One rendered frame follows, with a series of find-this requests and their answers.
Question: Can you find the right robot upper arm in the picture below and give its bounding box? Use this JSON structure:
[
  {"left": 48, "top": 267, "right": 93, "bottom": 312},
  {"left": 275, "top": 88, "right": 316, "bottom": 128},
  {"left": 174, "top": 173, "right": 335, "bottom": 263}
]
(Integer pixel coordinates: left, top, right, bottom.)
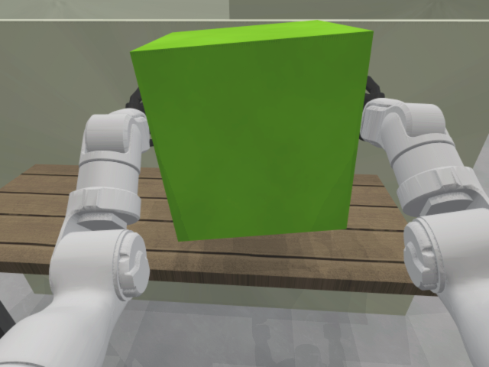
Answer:
[{"left": 403, "top": 208, "right": 489, "bottom": 367}]

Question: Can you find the robot right forearm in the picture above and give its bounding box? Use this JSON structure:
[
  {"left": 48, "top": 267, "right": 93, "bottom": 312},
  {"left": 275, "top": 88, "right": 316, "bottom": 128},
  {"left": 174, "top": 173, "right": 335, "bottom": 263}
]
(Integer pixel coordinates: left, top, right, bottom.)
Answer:
[{"left": 360, "top": 98, "right": 489, "bottom": 217}]

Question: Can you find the table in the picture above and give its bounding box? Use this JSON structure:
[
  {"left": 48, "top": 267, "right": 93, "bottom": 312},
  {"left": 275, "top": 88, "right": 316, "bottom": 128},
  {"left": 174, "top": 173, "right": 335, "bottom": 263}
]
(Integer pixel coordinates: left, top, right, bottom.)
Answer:
[{"left": 0, "top": 164, "right": 438, "bottom": 339}]

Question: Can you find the left robot upper arm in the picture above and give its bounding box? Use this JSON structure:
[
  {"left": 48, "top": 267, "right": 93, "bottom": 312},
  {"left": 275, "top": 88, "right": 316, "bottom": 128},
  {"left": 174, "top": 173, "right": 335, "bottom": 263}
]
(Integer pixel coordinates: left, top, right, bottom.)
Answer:
[{"left": 0, "top": 229, "right": 150, "bottom": 367}]

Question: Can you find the robot left hand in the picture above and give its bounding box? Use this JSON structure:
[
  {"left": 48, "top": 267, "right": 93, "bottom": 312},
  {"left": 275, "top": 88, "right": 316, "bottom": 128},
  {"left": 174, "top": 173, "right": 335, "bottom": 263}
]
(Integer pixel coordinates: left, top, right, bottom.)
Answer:
[{"left": 125, "top": 87, "right": 154, "bottom": 147}]

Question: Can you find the carton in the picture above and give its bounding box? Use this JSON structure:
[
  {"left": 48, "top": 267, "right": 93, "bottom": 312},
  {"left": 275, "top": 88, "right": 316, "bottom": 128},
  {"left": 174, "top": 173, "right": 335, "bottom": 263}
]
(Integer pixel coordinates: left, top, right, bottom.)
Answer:
[{"left": 130, "top": 20, "right": 374, "bottom": 242}]

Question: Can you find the robot right hand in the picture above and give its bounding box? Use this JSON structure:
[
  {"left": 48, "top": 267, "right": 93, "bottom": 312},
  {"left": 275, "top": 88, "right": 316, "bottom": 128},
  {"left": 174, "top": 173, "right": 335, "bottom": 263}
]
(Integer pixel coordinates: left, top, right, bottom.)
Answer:
[{"left": 359, "top": 76, "right": 385, "bottom": 141}]

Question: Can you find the robot left forearm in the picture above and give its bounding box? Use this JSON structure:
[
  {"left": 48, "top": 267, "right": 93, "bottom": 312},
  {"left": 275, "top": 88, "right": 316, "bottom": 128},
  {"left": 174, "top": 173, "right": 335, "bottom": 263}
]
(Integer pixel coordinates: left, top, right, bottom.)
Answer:
[{"left": 49, "top": 108, "right": 150, "bottom": 294}]

